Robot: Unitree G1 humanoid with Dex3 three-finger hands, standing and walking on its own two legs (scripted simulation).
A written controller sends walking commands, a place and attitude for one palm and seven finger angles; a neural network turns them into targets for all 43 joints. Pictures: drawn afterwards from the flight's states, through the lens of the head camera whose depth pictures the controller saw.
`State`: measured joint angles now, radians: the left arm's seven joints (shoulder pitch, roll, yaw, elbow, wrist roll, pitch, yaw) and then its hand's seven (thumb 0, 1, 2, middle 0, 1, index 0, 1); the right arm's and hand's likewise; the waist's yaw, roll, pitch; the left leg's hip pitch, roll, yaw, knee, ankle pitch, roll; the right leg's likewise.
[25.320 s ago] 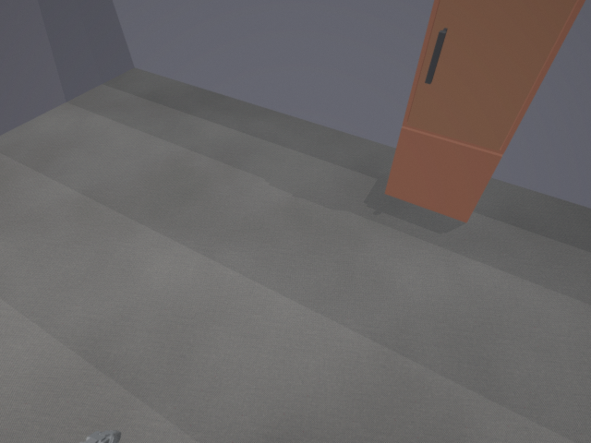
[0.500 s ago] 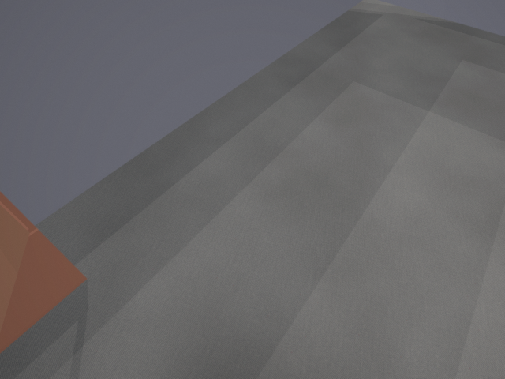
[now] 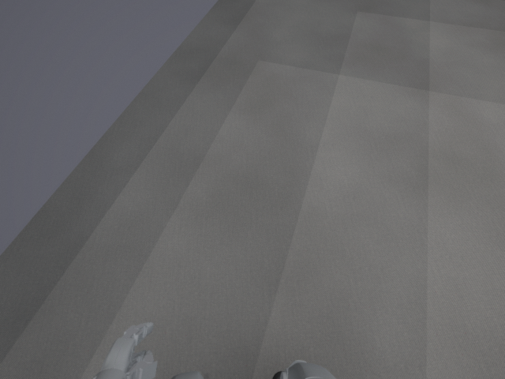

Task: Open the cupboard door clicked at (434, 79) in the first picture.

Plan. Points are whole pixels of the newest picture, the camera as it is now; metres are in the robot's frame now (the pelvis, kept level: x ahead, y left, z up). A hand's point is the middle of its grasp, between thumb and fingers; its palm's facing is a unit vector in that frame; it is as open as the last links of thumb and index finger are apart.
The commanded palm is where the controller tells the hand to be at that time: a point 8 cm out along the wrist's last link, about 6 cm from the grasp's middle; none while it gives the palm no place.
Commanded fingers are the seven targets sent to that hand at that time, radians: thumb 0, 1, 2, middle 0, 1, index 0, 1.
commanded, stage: walk to a spot facing it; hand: left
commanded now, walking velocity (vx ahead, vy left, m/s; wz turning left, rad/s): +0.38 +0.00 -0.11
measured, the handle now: out of the picture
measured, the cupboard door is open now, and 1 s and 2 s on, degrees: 49 49 49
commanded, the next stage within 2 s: turn to face it in 0.72 s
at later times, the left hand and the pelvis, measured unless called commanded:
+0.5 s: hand (158, 362) +0.17 +0.18 -0.17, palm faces +0.03 -0.99 -0.14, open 7.3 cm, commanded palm none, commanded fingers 0.00 0.90 0.90 -0.20 -0.30 -0.20 -0.30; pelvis +0.24 +0.02 +0.00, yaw -5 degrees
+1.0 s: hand (214, 183) +0.55 +0.10 -0.14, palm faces -0.10 -0.97 -0.23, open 7.3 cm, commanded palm none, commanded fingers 0.00 0.90 0.90 -0.20 -0.30 -0.20 -0.30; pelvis +0.45 -0.07 +0.02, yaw -5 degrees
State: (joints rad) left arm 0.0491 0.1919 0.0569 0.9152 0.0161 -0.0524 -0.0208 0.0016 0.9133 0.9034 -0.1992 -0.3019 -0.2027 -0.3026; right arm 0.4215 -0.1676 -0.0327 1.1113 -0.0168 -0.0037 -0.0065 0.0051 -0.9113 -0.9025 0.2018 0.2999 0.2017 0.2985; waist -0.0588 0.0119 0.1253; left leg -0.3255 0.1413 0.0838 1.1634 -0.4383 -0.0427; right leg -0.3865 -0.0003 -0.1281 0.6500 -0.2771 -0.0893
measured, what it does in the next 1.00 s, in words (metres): walks ahead: left foot, then right foot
